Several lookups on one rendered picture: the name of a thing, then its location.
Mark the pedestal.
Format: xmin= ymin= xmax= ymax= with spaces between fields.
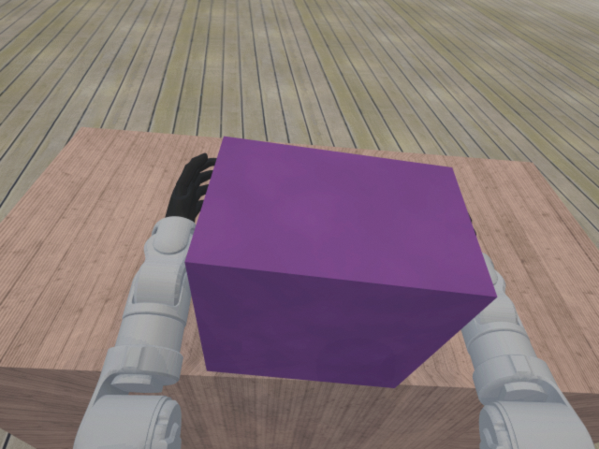
xmin=0 ymin=127 xmax=599 ymax=449

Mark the left robot forearm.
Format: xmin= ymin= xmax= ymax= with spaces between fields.
xmin=73 ymin=216 xmax=196 ymax=449

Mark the carton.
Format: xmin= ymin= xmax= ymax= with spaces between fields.
xmin=184 ymin=137 xmax=497 ymax=388

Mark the right robot forearm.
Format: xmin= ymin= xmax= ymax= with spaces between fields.
xmin=461 ymin=253 xmax=595 ymax=449

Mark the right robot upper arm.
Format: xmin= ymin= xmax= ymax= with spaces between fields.
xmin=479 ymin=401 xmax=592 ymax=449

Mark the left robot upper arm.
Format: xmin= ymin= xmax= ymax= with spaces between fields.
xmin=76 ymin=395 xmax=182 ymax=449

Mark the left robot hand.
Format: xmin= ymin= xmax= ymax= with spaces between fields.
xmin=165 ymin=153 xmax=217 ymax=222

